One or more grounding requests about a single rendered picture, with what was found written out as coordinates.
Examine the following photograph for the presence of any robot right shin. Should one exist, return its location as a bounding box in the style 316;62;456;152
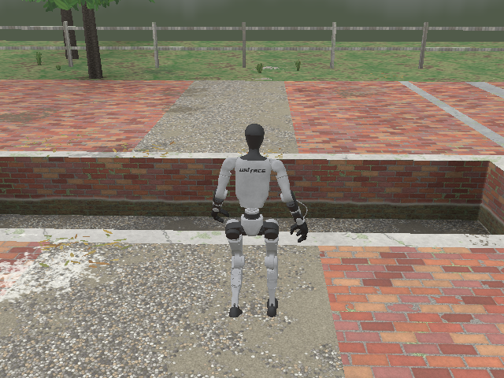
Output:
267;256;278;306

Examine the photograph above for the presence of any robot left upper arm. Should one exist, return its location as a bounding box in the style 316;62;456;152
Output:
215;157;237;199

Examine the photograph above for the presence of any robot right forearm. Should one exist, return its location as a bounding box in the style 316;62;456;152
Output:
286;190;305;225

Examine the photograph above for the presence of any robot right hand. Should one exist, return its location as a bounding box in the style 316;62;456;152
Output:
290;222;308;243

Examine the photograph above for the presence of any robot left hand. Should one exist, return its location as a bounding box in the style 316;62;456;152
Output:
211;209;229;223

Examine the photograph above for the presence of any robot left forearm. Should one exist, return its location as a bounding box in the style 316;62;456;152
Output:
212;188;224;212

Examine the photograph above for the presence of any robot right upper arm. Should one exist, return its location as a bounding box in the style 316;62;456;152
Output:
270;158;294;202

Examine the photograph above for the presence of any robot right thigh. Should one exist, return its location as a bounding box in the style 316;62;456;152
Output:
263;219;279;270

